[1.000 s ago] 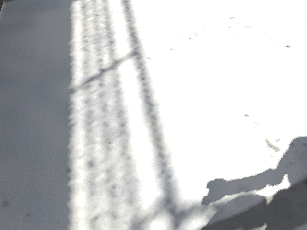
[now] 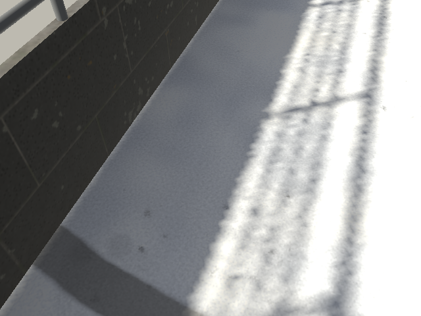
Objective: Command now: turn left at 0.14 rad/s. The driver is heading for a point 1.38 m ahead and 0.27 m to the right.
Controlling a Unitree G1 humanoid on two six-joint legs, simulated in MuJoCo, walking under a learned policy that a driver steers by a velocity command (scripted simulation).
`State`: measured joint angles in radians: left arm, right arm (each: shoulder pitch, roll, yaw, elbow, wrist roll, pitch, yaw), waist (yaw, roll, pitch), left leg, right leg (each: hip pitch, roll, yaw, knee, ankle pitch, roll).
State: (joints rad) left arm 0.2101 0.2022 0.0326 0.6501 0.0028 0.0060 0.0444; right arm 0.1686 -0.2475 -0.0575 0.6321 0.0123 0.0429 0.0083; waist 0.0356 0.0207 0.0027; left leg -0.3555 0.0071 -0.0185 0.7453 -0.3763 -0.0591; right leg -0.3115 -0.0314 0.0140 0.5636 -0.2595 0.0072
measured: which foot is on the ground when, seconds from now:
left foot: up 0.00-0.02, down 0.04-1.00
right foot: down 0.00-1.00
